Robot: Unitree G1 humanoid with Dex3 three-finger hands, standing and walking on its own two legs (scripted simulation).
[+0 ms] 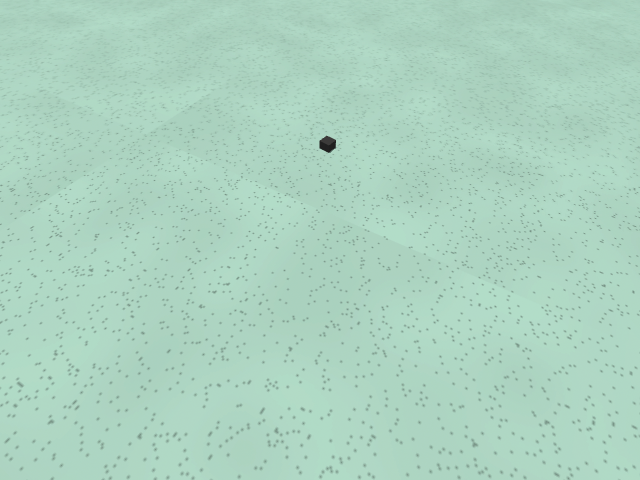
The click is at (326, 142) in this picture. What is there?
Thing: small box
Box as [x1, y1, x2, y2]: [319, 136, 335, 152]
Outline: 325,136 320,140 319,147 328,152 335,147 335,140 328,136
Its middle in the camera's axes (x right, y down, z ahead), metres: +0.04 -0.51 +2.04
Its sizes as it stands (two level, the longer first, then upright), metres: 0.063 0.061 0.047
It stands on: the floor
